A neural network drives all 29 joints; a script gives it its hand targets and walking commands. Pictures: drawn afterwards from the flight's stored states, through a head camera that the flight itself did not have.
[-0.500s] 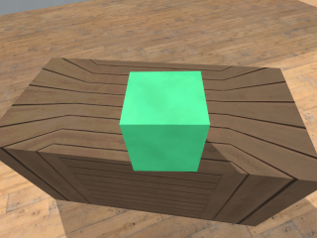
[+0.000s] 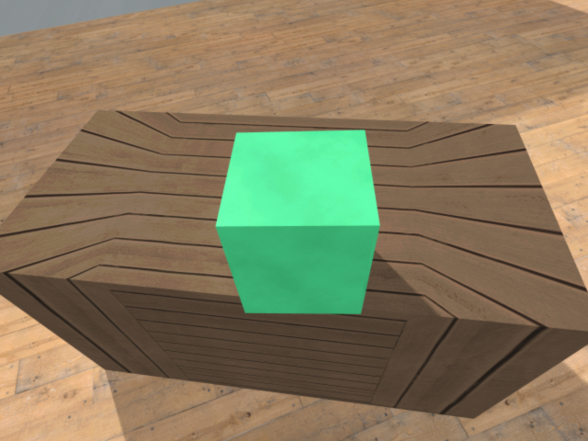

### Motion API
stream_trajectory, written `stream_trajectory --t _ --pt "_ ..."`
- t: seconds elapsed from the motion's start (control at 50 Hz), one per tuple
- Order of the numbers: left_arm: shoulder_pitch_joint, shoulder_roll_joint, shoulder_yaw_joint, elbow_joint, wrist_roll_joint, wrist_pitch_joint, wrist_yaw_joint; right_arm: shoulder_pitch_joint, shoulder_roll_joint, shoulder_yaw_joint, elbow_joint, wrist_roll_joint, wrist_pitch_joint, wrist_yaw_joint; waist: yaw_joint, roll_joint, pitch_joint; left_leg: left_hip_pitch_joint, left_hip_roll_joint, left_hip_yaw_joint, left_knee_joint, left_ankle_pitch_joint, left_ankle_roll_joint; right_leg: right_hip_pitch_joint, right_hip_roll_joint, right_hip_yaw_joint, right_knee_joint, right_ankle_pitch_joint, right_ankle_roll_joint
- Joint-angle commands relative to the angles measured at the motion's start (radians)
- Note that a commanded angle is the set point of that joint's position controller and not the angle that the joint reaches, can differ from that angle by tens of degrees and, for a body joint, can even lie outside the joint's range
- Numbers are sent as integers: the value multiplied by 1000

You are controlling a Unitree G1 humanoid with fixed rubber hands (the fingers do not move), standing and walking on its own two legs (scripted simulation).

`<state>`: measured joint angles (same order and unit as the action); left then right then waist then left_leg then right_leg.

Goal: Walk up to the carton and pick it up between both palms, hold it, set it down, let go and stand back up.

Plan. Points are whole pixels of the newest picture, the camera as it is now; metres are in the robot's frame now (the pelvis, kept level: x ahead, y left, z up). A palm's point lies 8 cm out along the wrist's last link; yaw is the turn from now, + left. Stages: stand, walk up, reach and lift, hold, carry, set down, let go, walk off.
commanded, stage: stand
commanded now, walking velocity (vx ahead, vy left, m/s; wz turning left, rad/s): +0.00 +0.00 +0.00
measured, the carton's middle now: (301, 227) +0.45 +0.03 +0.00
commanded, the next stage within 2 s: reach and lift in 0.18 s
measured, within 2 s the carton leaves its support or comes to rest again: neither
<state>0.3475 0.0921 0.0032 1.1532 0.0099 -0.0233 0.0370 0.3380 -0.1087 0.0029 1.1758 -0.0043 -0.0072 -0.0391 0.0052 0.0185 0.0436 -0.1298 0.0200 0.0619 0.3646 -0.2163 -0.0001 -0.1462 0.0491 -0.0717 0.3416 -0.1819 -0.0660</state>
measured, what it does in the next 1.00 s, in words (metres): shifts its weight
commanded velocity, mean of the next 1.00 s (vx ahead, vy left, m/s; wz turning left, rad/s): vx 0.00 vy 0.00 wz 0.00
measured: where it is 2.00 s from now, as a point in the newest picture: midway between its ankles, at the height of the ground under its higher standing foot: outside the picture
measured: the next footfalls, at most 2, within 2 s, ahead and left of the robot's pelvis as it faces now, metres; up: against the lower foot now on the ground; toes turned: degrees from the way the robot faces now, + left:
none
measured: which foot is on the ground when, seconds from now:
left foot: down 0.00-1.00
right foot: down 0.00-1.00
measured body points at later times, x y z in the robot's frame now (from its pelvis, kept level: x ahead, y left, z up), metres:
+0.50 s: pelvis -0.02 +0.00 -0.02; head +0.03 +0.01 +0.43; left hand +0.20 +0.20 -0.14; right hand +0.17 -0.17 -0.16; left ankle -0.01 +0.12 -0.75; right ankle +0.00 -0.07 -0.75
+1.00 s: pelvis -0.05 +0.01 -0.01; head -0.02 +0.00 +0.44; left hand +0.18 +0.22 -0.09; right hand +0.14 -0.18 -0.12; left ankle -0.02 +0.12 -0.75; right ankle +0.00 -0.07 -0.75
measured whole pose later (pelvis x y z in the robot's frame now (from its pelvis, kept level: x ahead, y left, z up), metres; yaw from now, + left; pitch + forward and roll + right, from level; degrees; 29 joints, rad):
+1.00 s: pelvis -0.05 +0.01 -0.01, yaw +0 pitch +4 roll +1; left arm -0.11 0.18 0.02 0.63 -0.02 0.49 -0.02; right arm 0.03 -0.08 0.01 0.63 0.11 0.32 -0.10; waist -0.01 0.00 -0.03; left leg -0.34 -0.01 0.03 0.40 -0.14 0.01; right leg -0.36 0.04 -0.03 0.40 -0.12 -0.06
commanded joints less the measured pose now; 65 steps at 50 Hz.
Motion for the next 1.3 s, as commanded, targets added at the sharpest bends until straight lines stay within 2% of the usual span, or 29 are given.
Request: stream_trajectory --t 0.0,0.16,0.18,0.2,0.22,0.24,0.26,0.28,0.32,0.34,0.36,0.38,0.4,0.44,0.48,0.5,0.54,0.58,0.64,0.7,0.78,0.82,0.86,0.94,1.02,1.1,1.16,1.22,1.28 --pt "102 59 8 3 -2 -2 3 106 -37 0 10 -5 -7 -2 2 -15 79 -41 88 -83 -55 47 16 -56 -148 154 -92 -14 20" --pt "108 51 7 -1 -1 -7 2 117 -46 -2 11 1 -12 -3 0 -20 58 -37 96 -86 -47 75 14 -48 -148 146 -74 48 11" --pt "-1183 296 -3 -678 -60 186 -14 -1145 -181 -154 -665 36 37 24 -58 -208 -128 -401 51 -68 106 -158 36 -354 -88 154 98 -225 45" --pt "-918 255 -41 -549 -67 307 58 -826 -91 -244 -470 -39 148 44 -49 -168 -51 -399 -6 10 216 -349 36 -412 -98 93 198 -518 48" --pt "-897 233 -52 -568 -90 425 88 -804 -91 -248 -539 -71 226 68 -47 -217 -131 -388 -31 23 262 -356 54 -401 -118 100 223 -577 42" --pt "-798 230 -50 -523 -129 544 115 -765 -87 -205 -507 -48 327 79 -16 -190 -238 -354 -35 34 270 -344 45 -308 -129 107 243 -538 37" --pt "-724 222 -54 -550 -179 633 131 -683 -48 -161 -510 0 397 79 4 -118 -258 -439 -2 1 264 -255 47 -273 -148 125 278 -330 31" --pt "-672 198 -57 -501 -224 713 126 -598 0 -114 -452 59 469 76 0 -14 -331 -501 12 -23 284 -125 34 -213 -151 133 309 -117 22" --pt "-575 153 -65 -370 -270 789 52 -403 61 -6 -242 191 583 51 -26 112 -462 -571 4 -70 355 211 -14 -123 -131 118 389 334 15" --pt "-557 146 -61 -259 -256 781 2 -342 61 20 -111 234 615 25 -55 159 -512 -580 -12 -89 360 246 -49 -85 -108 124 374 412 9" --pt "-513 136 -51 -146 -217 771 -48 -296 40 39 -14 262 624 0 -63 163 -527 -520 -11 -114 333 235 -66 -104 -95 130 328 402 -4" --pt "-460 113 -46 -100 -166 756 -89 -288 23 36 -3 273 611 -30 -73 165 -496 -438 -11 -126 299 269 -72 -90 -78 136 281 444 -3" --pt "-407 106 -20 -133 -101 748 -116 -303 -2 20 -54 266 583 -62 -60 168 -484 -341 -15 -133 247 352 -78 -52 -55 138 228 481 -1" --pt "-414 132 33 -318 30 750 -141 -387 -91 3 -171 232 486 -119 -40 91 -402 -168 -30 -136 150 482 -73 -36 -15 139 120 547 17" --pt "-443 186 109 -530 131 737 -125 -456 -154 -32 -259 196 377 -140 11 66 -335 -53 -20 -127 78 520 -55 -108 10 130 61 379 18" --pt "-448 182 134 -594 134 714 -105 -492 -165 -29 -311 176 330 -132 38 43 -297 -25 -12 -128 84 582 -49 -141 17 126 51 360 13" --pt "-450 168 133 -674 111 639 -72 -480 -144 -30 -366 118 261 -101 40 -18 -228 -35 -14 -108 66 453 -32 -159 5 130 7 250 5" --pt "-451 146 99 -682 57 564 -49 -469 -134 -14 -472 75 223 -68 19 -74 -203 -91 -4 -105 28 309 -19 -112 -6 128 -1 179 13" --pt "-453 103 16 -656 -50 481 -43 -414 -95 -41 -605 38 202 -37 -39 -144 -255 -165 1 -89 42 256 4 -39 -34 128 37 239 28" --pt "-549 155 -19 -660 -104 479 -47 -379 -41 -42 -611 53 264 -34 -58 -112 -310 -252 -13 -71 18 84 29 -12 -87 143 50 151 45" --pt "-613 237 5 -707 -84 503 -25 -370 7 -3 -607 126 351 -19 -1 19 -297 -309 -10 -44 11 -9 37 -56 -123 159 41 -11 49" --pt "-588 228 13 -665 -70 516 -16 -386 7 6 -597 149 364 -15 27 67 -285 -312 -4 -40 5 -19 30 -68 -118 156 41 -45 49" --pt "-546 212 35 -598 -53 528 -24 -402 -16 -7 -614 141 359 -29 28 86 -250 -291 0 -33 -8 -19 26 -76 -118 152 8 -79 46" --pt "-403 175 55 -534 -5 508 -68 -292 -44 -21 -598 100 312 -73 14 41 -169 -169 -7 -51 -38 12 12 -76 -101 149 -62 -86 38" --pt "-364 150 52 -631 -5 418 -85 -199 -73 14 -657 95 232 -100 -3 -45 -147 -128 0 -64 -60 56 20 -42 -72 132 -56 -7 37" --pt "-359 129 27 -668 -57 304 -68 -189 -38 43 -777 82 153 -92 -5 -122 -124 -157 12 -67 -57 -23 48 -64 -71 126 -17 -45 46" --pt "-326 124 2 -658 -67 243 -53 -129 -46 12 -818 66 124 -78 -7 -75 -115 -226 32 -72 -73 -140 65 -47 -65 112 33 -63 49" --pt "-334 106 -27 -704 -72 208 -25 -114 -71 -18 -818 63 114 -56 -6 65 -100 -385 74 -89 -144 -307 69 92 -26 78 126 -14 61" --pt "-328 116 -24 -716 -51 173 13 -92 -53 -17 -803 66 102 -30 12 93 -92 -456 63 -66 -137 -293 76 151 -31 88 146 -32 68"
